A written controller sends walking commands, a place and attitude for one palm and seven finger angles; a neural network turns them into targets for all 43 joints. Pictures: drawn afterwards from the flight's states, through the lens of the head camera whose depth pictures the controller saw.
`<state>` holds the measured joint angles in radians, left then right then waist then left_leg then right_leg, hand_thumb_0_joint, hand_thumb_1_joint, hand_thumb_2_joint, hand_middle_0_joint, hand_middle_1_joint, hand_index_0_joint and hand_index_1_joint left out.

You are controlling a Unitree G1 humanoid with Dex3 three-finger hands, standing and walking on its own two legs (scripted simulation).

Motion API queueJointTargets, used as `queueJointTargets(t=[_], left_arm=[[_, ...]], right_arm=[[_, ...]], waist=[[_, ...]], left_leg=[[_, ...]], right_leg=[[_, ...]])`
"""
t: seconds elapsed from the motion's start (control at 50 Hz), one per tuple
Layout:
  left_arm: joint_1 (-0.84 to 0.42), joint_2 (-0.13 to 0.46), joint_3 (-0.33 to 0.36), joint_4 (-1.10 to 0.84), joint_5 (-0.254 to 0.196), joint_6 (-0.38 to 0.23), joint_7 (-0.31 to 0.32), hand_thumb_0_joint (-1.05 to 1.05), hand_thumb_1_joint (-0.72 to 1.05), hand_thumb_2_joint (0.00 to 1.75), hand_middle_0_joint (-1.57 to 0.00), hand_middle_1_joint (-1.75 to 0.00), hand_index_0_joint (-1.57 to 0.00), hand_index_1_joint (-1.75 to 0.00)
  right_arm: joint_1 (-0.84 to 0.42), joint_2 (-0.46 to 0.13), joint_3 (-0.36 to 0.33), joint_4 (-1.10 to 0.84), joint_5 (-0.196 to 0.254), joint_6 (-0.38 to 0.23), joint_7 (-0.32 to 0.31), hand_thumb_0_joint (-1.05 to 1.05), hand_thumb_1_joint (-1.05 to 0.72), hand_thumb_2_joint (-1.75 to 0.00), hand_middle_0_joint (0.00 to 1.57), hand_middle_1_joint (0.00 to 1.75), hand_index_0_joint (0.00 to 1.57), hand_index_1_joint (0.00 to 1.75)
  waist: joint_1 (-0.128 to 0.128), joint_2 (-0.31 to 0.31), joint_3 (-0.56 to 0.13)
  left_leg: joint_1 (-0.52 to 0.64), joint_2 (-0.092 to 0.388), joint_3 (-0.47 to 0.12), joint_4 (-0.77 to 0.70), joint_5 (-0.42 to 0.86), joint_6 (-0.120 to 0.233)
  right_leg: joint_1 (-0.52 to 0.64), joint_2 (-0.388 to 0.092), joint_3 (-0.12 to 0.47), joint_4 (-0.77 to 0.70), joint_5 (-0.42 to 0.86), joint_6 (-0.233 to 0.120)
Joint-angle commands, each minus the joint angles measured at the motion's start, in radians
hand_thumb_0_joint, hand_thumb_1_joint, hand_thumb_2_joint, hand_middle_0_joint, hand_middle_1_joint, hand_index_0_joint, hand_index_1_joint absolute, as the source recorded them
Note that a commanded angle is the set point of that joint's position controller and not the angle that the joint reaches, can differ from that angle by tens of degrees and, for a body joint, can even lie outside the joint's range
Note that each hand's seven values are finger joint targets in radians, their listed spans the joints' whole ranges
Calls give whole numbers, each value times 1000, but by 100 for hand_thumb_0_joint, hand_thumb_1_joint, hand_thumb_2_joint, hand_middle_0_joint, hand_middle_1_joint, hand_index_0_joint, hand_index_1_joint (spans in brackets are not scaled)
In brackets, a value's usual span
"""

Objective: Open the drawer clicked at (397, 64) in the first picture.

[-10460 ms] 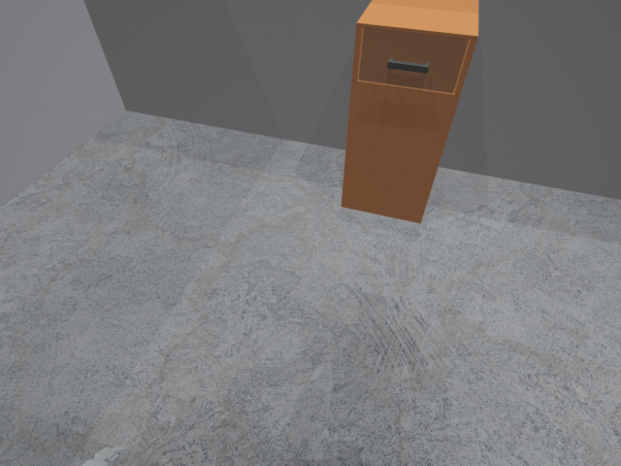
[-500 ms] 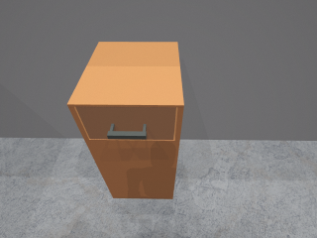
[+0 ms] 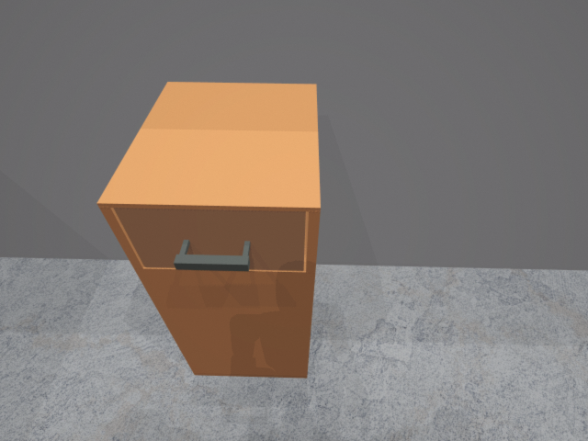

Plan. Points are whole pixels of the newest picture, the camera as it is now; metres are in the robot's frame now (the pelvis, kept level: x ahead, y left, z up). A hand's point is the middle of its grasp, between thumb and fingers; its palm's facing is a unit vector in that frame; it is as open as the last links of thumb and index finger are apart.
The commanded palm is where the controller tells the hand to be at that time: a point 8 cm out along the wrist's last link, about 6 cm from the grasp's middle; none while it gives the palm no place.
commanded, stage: shuffle to correct the standing spot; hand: left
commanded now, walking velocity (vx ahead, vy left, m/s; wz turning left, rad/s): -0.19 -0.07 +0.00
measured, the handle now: (214, 254) +0.44 +0.18 -0.05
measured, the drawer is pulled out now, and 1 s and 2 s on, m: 0.00 0.00 0.00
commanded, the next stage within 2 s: come to a stop and stand still in 0.30 s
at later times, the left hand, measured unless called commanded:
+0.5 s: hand out of the picture +0.00 +0.14 -0.17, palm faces +0.05 -0.97 -0.23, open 7.4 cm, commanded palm none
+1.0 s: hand out of the picture -0.10 +0.10 -0.18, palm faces +0.08 -0.98 -0.20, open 7.4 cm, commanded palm none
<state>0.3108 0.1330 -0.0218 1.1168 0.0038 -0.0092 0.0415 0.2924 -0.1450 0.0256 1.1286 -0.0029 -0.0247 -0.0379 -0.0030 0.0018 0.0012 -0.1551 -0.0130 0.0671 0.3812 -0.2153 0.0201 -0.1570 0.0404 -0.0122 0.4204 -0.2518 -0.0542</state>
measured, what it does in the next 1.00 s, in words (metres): walks backwards: left foot, then right foot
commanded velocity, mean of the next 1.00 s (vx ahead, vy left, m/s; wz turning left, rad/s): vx -0.01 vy -0.01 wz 0.00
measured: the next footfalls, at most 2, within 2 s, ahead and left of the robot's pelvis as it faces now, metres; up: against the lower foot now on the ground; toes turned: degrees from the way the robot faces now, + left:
left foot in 0.66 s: -0.12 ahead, +0.08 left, +0.00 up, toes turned +3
right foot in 0.92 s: -0.04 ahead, -0.12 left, +0.00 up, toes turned +4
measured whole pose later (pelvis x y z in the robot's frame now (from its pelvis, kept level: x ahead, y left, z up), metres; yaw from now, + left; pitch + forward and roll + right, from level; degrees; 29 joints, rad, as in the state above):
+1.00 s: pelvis -0.08 -0.06 -0.01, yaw +3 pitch +1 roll +1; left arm 0.33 0.12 0.02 1.07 0.01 -0.02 0.02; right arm 0.43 -0.12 0.01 1.12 -0.01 -0.01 -0.03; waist -0.01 0.03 0.02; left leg -0.22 0.02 0.03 0.65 -0.49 0.01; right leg -0.25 0.02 -0.02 0.56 -0.32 -0.04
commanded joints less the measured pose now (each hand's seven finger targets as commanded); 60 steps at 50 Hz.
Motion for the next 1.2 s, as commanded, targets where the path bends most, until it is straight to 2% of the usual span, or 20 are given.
queueJointTargets(t=[0.0, 0.16, 0.24, 0.3, 0.36, 0.42, 0.5, 0.58, 0.6, 0.64, 0.68, 0.74, 0.84, 0.86, 0.9, 0.92, 0.96, 1.02, 1.08, 1.18], left_arm=[[61, 114, 30, -59, 3, -4, 5, 0, 90, 90, -20, -30, -20, -30], [29, 131, 59, -135, 13, 28, -5, 0, 90, 90, -20, -30, -20, -30], [2, 151, 72, -174, 17, 36, -9, 0, 90, 90, -20, -30, -20, -30], [-35, 193, 87, -196, 19, 39, -6, 0, 90, 90, -20, -30, -20, -30], [-97, 184, 91, -228, 26, 45, 1, 0, 90, 90, -20, -30, -20, -30], [-59, 189, 92, -224, 27, 28, 4, 0, 90, 90, -20, -30, -20, -30], [-13, 207, 93, -212, 29, 17, 6, 0, 90, 90, -20, -30, -20, -30], [-48, 197, 92, -194, 24, 19, 5, 0, 90, 90, -20, -30, -20, -30], [-57, 177, 86, -191, 22, 21, 3, 0, 90, 90, -20, -30, -20, -30], [-42, 109, 73, -191, 12, 22, -6, 0, 90, 90, -20, -30, -20, -30], [-56, 100, 73, -189, 19, 23, -18, 0, 90, 90, -20, -30, -20, -30], [-38, 79, 74, -190, 30, 21, -36, 0, 90, 90, -20, -30, -20, -30], [-6, 27, 55, -161, 17, -16, -37, 0, 90, 90, -20, -30, -20, -30], [55, 44, 57, -132, 15, -26, -32, 0, 90, 90, -20, -30, -20, -30], [187, 152, 70, -67, 10, -38, -16, 0, 90, 90, -20, -30, -20, -30], [199, 178, 71, -61, 9, -34, -13, 0, 90, 90, -20, -30, -20, -30], [136, 146, 67, -54, 13, -38, -6, 0, 90, 90, -20, -30, -20, -30], [42, 102, 50, -55, 8, -24, -5, 0, 90, 90, -20, -30, -20, -30], [80, 40, 35, -40, -1, -15, -12, 0, 90, 90, -20, -30, -20, -30], [120, 45, 23, 5, 8, -17, -13, 0, 90, 90, -20, -30, -20, -30]], right_arm=[[63, -95, -24, -42, -2, -3, -11, 0, -90, -90, 20, 30, 20, 30], [33, -145, -63, -100, -10, 31, -17, 0, -90, -90, 20, 30, 20, 30], [21, -134, -74, -133, -14, 48, -13, 0, -90, -90, 20, 30, 20, 30], [29, -100, -83, -137, -13, 66, -6, 0, -90, -90, 20, 30, 20, 30], [16, -100, -90, -136, -13, 79, -4, 0, -90, -90, 20, 30, 20, 30], [23, -77, -85, -138, -12, 69, 7, 0, -90, -90, 20, 30, 20, 30], [55, -63, -70, -131, -13, 51, 21, 0, -90, -90, 20, 30, 20, 30], [257, -44, -56, -56, -16, 34, 22, 0, -90, -90, 20, 30, 20, 30], [289, -52, -52, -43, -19, 31, 18, 0, -90, -90, 20, 30, 20, 30], [279, -106, -57, -50, -34, 27, 11, 0, -90, -90, 20, 30, 20, 30], [153, -126, -53, -87, -33, 22, 4, 0, -90, -90, 20, 30, 20, 30], [82, -114, -39, -109, -28, 5, 0, 0, -90, -90, 20, 30, 20, 30], [187, -120, -32, -61, -32, -5, -6, 0, -90, -90, 20, 30, 20, 30], [204, -107, -31, -54, -23, -10, -6, 0, -90, -90, 20, 30, 20, 30], [188, -45, -23, -72, -8, -18, -1, 0, -90, -90, 20, 30, 20, 30], [179, -46, -27, -79, -8, -12, 0, 0, -90, -90, 20, 30, 20, 30], [142, -33, -27, -68, -6, -11, -2, 0, -90, -90, 20, 30, 20, 30], [208, 6, -21, -6, 3, -7, 1, 0, -90, -90, 20, 30, 20, 30], [180, -42, -20, 2, -13, -24, -9, 0, -90, -90, 20, 30, 20, 30], [104, -37, -14, -21, -6, -15, -14, 0, -90, -90, 20, 30, 20, 30]], waist=[[2, 5, 35], [3, 30, 9], [-4, -46, -10], [1, -191, -22], [-4, -122, 29], [5, -39, 4], [31, -53, -36], [-32, -85, -24], [-39, -59, -10], [-20, 127, 41], [2, 263, 139], [33, 116, 204], [10, 54, 144], [21, -2, 89], [42, -250, 15], [38, -200, -16], [25, -258, -4], [-37, -104, 24], [2, 110, 80], [13, 86, 151]], left_leg=[[7, 140, -112, -16, 321, 19], [-40, 186, -129, 32, 289, 45], [-118, 130, -88, 114, 73, 23], [-142, 3, -20, 456, -224, -21], [-236, 9, -97, 744, -291, -16], [-260, 11, -86, 635, -264, -27], [-188, 7, -54, 341, -248, -15], [111, -30, 10, -33, -127, 19], [141, -6, -6, -100, -141, 35], [35, 155, -195, -243, -331, 96], [-153, 332, -376, -310, -414, 181], [-237, 286, -291, -277, -287, 170], [-124, 197, -185, -69, -24, 103], [-152, 153, -149, 18, 7, 79], [-317, 17, 1, 233, -233, 1], [-284, 21, 0, 320, -346, -6], [-265, 49, -43, 368, -337, -3], [-31, 38, -20, 92, -86, -7], [-23, 161, -147, -38, 149, 35], [-53, 130, -83, -9, 139, 19]], right_leg=[[-51, -133, 119, -13, 319, 2], [-110, -103, 107, 87, 254, -3], [-117, -148, 185, 38, 227, -30], [-172, -304, 329, -122, 237, -138], [-238, -318, 316, -135, 207, -216], [-131, -296, 285, -132, 169, -189], [-71, -269, 353, -229, -181, -147], [-204, -177, 260, -277, -321, -36], [-225, -138, 212, -247, -337, 3], [-231, -22, 93, -16, -236, 47], [-284, -11, 6, 357, -124, 25], [-305, -30, 21, 565, -128, 14], [-124, -27, -44, 92, -111, 30], [1, -51, 27, 14, -20, 17], [190, -302, 340, -73, 268, -78], [173, -370, 370, -106, 353, -133], [100, -310, 337, -88, 426, -161], [-59, -220, 166, -50, 321, -94], [-125, -82, 70, 14, 73, -4], [-93, -105, 106, -54, 160, -3]])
